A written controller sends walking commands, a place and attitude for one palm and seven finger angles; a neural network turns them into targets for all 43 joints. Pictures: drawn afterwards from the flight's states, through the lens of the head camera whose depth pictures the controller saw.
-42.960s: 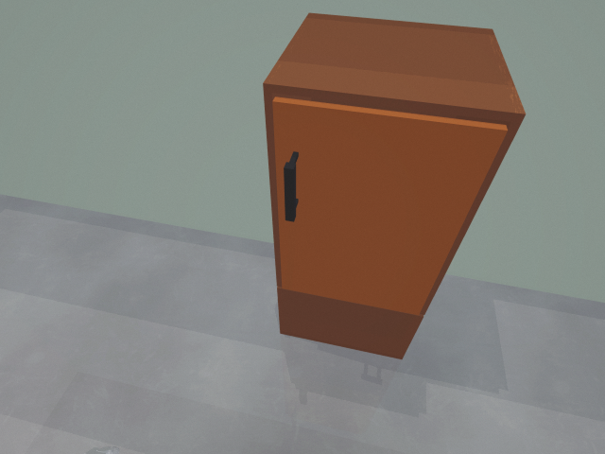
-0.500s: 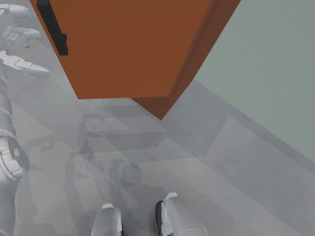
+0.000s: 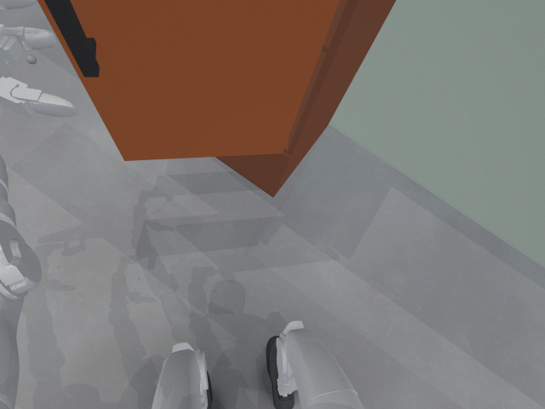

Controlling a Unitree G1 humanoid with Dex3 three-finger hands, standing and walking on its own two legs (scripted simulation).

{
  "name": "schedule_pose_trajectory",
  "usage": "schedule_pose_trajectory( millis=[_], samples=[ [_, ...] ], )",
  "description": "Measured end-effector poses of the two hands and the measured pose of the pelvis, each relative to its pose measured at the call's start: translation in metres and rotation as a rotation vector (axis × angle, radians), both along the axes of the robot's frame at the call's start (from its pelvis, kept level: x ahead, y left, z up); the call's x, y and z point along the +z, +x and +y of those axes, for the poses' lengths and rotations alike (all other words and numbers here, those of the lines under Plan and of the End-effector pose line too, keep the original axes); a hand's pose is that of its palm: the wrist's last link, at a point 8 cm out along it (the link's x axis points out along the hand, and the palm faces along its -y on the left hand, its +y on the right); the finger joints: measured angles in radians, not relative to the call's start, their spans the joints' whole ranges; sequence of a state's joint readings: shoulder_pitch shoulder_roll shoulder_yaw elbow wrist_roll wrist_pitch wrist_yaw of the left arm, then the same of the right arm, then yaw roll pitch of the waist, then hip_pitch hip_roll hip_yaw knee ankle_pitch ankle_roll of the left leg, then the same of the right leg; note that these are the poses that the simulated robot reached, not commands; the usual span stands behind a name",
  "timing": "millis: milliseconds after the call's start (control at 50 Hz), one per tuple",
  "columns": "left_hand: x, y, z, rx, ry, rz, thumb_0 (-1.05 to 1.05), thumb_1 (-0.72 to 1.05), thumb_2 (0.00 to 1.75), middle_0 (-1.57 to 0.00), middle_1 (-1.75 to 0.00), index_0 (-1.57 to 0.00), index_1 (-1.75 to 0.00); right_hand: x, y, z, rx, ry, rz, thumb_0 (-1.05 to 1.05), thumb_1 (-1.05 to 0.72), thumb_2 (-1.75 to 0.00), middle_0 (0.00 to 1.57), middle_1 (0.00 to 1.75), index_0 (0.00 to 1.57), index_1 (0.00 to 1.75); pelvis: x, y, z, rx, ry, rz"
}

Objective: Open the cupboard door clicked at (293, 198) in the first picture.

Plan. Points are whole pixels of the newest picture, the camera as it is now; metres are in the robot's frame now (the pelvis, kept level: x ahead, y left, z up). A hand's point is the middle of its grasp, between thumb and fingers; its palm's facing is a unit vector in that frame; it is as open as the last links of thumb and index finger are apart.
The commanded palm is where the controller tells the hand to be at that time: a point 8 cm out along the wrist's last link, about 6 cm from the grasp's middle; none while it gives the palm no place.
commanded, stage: slide the fingers in behind the handle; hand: left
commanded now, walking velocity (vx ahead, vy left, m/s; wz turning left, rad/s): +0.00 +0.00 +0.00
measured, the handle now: (73, 18) +0.62 +0.19 +0.08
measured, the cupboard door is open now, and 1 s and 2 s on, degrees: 42 42 43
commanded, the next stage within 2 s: close the thumb around the handle in 1.38 s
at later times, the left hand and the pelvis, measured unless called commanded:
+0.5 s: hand (57, 58) +0.56 +0.21 +0.08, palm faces -0.01 -1.00 -0.01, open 14.0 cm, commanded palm +0.54 +0.23 +0.07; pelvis +0.01 +0.00 +0.00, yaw +0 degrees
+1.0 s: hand (94, 60) +0.56 +0.17 +0.07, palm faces +0.01 -1.00 -0.02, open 14.0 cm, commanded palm +0.54 +0.20 +0.07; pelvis +0.01 +0.00 +0.00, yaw +1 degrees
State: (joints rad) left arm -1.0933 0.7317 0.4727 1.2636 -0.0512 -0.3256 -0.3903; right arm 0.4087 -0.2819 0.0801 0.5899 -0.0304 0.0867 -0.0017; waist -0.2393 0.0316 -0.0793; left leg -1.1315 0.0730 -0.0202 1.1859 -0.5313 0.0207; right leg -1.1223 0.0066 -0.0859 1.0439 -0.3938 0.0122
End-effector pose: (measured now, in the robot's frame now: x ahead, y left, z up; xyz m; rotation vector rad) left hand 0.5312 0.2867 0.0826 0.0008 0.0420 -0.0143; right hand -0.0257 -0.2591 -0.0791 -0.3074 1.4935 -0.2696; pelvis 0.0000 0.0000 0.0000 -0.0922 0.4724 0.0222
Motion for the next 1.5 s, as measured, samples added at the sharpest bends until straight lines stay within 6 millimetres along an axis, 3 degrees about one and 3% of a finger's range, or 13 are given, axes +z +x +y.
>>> schedule_pose_trajectory(
  millis=[260,440,720,1000,1500],
  samples=[
    [-0.004,0.005,-0.015,0.013,0.010,0.005,-0.01,-0.50,0.30,-0.30,-1.20,-0.30,-1.20,0.000,-0.009,0.008,-0.019,0.018,0.001,0.00,-0.91,-0.90,0.21,0.30,0.21,0.30,0.001,-0.001,0.003,-0.008,0.004,0.000],
    [-0.004,0.006,-0.020,0.013,0.007,-0.002,-0.01,-0.50,0.30,-0.30,-1.20,-0.30,-1.20,-0.001,0.000,0.010,-0.007,0.028,-0.004,0.00,-0.91,-0.90,0.21,0.30,0.21,0.30,0.002,0.004,0.004,-0.003,0.004,0.002],
    [-0.004,0.006,-0.047,0.014,0.008,-0.019,-0.01,-0.50,0.30,-0.30,-1.20,-0.30,-1.20,-0.002,0.019,0.008,0.005,0.043,-0.041,0.00,-0.91,-0.90,0.20,0.30,0.21,0.30,0.005,0.011,0.003,0.000,0.011,-0.010],
    [-0.007,0.007,-0.065,0.024,0.016,-0.005,-0.01,-0.50,0.30,-0.30,-1.20,-0.30,-1.20,-0.007,0.019,0.003,0.010,0.057,-0.041,0.00,-0.91,-0.90,0.20,0.30,0.21,0.30,0.005,0.010,-0.004,0.005,0.021,-0.012],
    [-0.009,0.015,-0.066,0.025,0.013,-0.005,-0.01,-0.50,0.30,-0.30,-1.20,-0.30,-1.20,-0.006,0.006,-0.001,-0.008,0.040,-0.018,0.00,-0.91,-0.90,0.20,0.30,0.21,0.30,0.002,0.008,-0.005,-0.004,0.021,0.005]
  ],
)
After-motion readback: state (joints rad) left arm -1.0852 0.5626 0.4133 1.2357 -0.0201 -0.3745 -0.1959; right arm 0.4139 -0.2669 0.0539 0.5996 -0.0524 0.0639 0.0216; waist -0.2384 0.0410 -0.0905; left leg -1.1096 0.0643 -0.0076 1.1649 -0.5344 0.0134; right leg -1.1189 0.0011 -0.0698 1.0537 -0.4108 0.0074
